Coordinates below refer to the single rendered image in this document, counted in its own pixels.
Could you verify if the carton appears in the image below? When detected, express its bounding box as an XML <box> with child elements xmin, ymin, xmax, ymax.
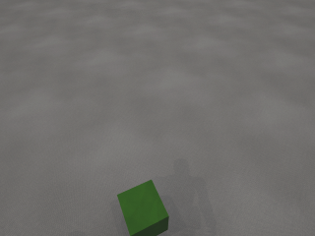
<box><xmin>117</xmin><ymin>180</ymin><xmax>169</xmax><ymax>236</ymax></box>

